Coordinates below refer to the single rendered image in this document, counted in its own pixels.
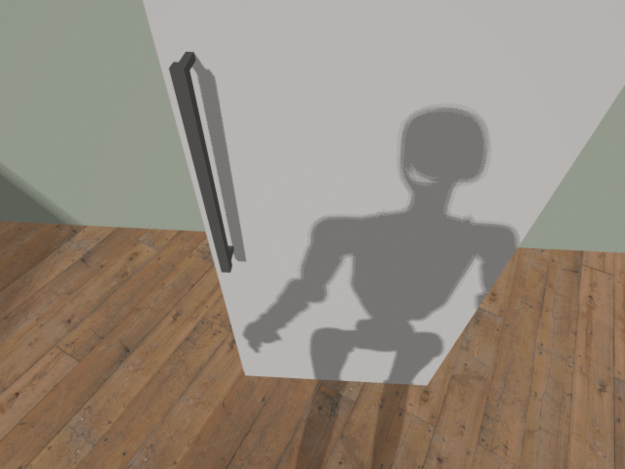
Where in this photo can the handle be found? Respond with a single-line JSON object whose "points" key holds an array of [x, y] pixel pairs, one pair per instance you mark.
{"points": [[181, 78]]}

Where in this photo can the fridge door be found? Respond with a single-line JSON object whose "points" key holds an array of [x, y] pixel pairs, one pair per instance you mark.
{"points": [[378, 162]]}

